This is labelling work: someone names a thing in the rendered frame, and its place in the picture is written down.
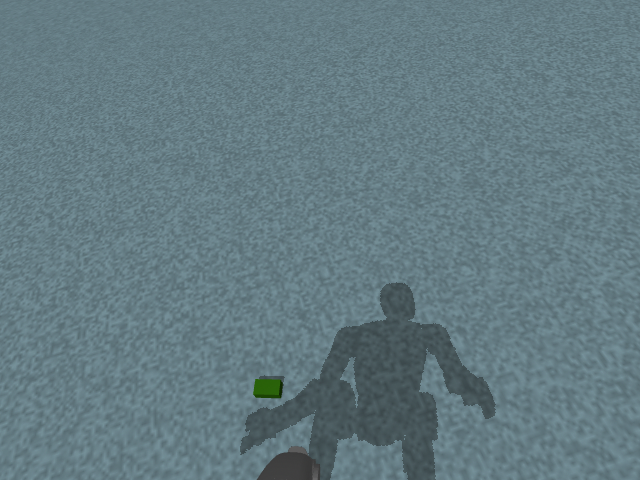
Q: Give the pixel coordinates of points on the small box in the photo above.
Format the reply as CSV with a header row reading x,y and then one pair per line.
x,y
268,388

